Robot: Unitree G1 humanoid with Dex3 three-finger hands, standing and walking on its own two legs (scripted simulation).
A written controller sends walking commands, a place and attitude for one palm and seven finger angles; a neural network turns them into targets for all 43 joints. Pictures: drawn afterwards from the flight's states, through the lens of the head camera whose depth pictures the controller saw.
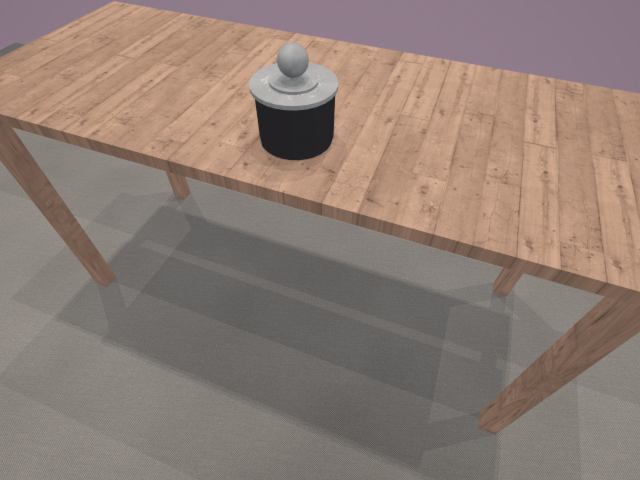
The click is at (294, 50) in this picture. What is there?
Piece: lid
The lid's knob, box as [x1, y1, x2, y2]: [277, 42, 308, 77]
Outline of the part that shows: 291,42 285,44 279,50 277,55 277,64 280,70 285,75 295,77 302,74 306,69 308,57 302,46 297,43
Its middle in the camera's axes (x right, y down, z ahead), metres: -0.05 -0.30 +0.65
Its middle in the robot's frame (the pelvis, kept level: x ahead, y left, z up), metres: +0.71 +0.09 +0.17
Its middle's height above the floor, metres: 0.94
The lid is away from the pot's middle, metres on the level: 0.00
